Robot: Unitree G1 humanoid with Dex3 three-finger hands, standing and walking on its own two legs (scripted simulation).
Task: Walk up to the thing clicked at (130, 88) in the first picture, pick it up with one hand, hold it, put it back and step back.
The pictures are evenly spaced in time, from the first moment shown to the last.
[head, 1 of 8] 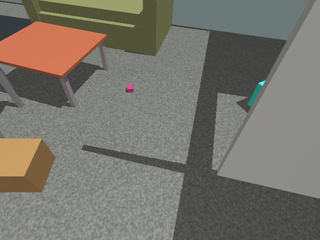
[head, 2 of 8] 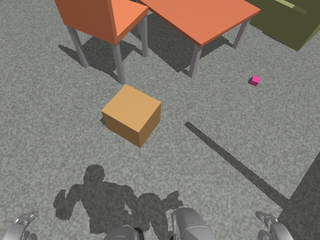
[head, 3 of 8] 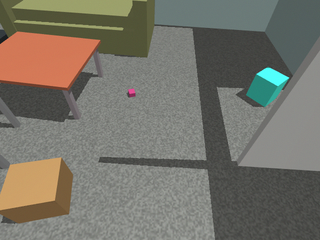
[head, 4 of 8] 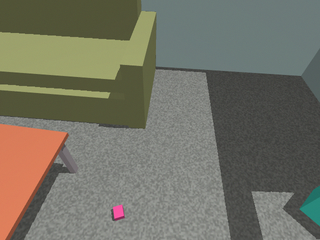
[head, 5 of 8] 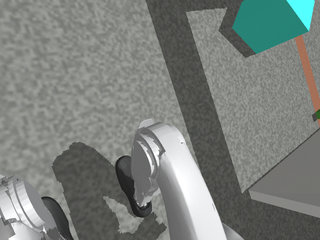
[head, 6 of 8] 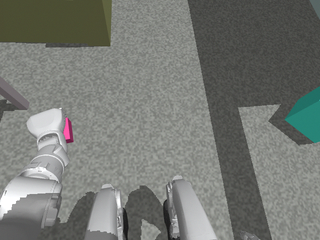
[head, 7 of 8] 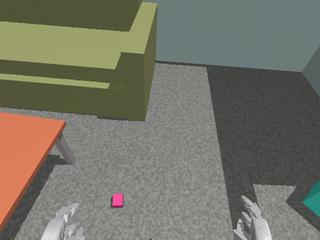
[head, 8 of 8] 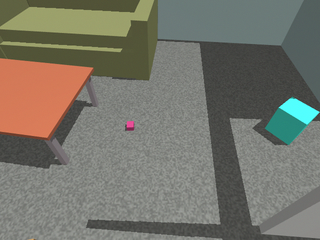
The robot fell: no
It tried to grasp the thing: yes
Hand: left
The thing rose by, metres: 0.69
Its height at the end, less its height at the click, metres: +0.00
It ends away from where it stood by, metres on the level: 0.02
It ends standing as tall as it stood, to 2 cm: yes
